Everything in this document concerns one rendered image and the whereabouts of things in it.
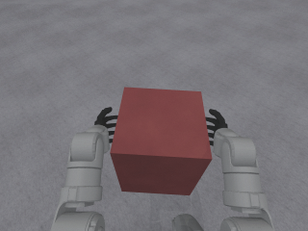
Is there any carton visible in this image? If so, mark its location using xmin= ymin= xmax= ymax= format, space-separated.
xmin=110 ymin=87 xmax=213 ymax=195

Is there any left robot hand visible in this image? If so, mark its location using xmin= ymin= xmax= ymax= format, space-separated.
xmin=94 ymin=107 xmax=118 ymax=143

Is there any robot left forearm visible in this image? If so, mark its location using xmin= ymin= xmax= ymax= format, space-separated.
xmin=50 ymin=124 xmax=110 ymax=231

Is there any right robot hand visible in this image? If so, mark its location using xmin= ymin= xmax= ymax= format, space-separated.
xmin=205 ymin=109 xmax=228 ymax=146

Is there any right robot thigh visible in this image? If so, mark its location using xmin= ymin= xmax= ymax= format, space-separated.
xmin=171 ymin=214 xmax=204 ymax=231

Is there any robot left upper arm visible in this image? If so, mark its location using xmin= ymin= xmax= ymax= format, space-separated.
xmin=51 ymin=211 xmax=105 ymax=231

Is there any robot right upper arm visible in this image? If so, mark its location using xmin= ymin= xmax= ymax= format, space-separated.
xmin=219 ymin=217 xmax=273 ymax=231

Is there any robot right forearm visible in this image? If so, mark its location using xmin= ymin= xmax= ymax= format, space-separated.
xmin=213 ymin=128 xmax=275 ymax=231

